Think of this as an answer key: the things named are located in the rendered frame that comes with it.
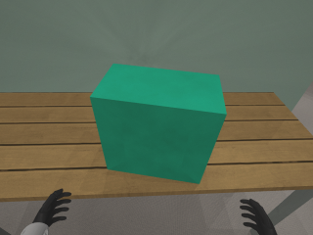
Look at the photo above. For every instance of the robot left hand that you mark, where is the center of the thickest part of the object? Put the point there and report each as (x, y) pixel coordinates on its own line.
(47, 211)

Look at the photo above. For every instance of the carton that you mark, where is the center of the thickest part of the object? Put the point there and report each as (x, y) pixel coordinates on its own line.
(158, 122)

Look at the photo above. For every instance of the robot right hand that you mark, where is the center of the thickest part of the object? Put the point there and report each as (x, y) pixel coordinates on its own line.
(264, 225)

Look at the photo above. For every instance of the robot left forearm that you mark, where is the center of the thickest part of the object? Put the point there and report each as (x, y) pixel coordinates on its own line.
(36, 228)

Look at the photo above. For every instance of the table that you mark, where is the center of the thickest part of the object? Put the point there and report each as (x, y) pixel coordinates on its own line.
(50, 141)

